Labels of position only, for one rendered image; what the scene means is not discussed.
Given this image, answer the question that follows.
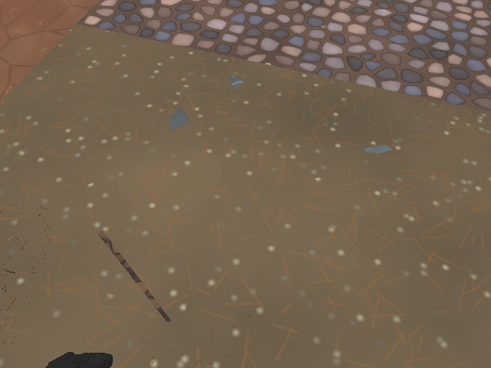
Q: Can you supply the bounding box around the left robot hand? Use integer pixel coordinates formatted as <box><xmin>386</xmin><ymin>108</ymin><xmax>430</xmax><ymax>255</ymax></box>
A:
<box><xmin>45</xmin><ymin>352</ymin><xmax>113</xmax><ymax>368</ymax></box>

